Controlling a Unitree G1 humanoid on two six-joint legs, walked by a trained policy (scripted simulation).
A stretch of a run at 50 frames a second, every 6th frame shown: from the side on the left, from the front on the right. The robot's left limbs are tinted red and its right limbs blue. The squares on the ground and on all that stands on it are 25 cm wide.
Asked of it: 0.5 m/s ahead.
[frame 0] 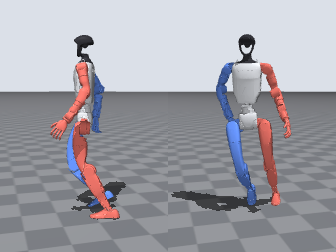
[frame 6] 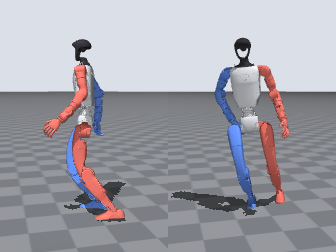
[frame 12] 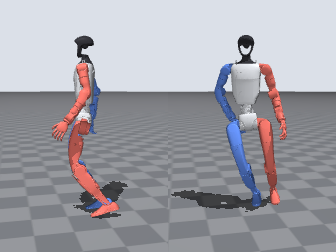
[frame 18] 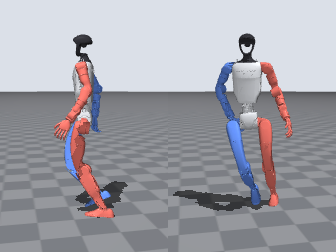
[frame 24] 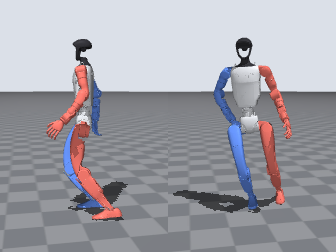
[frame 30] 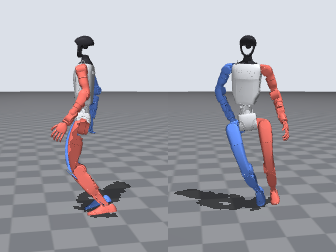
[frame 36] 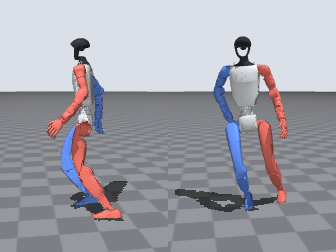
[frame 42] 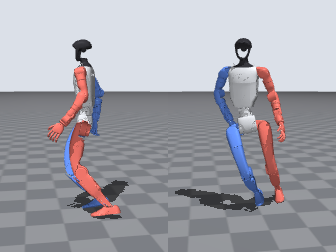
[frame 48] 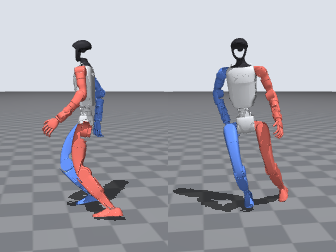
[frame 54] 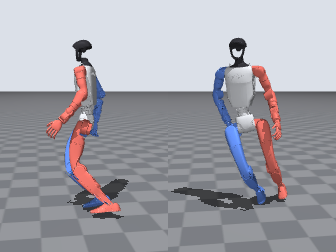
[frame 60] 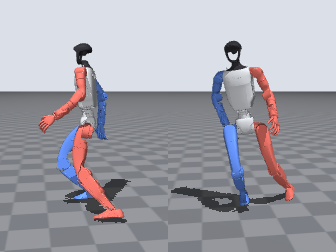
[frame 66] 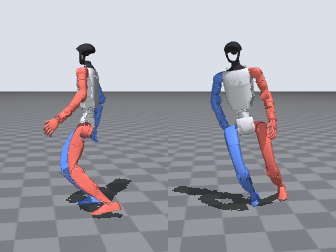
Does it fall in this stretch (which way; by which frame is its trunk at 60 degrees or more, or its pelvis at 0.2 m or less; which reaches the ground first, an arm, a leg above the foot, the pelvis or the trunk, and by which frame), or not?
no
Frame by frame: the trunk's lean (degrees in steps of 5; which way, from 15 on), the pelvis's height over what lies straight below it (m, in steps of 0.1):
0: 0, 0.7
6: 5, 0.7
12: 0, 0.7
18: 0, 0.7
24: 5, 0.7
30: 5, 0.7
36: 5, 0.7
42: 5, 0.7
48: 5, 0.7
54: 5, 0.7
60: 10, 0.7
66: 10, 0.7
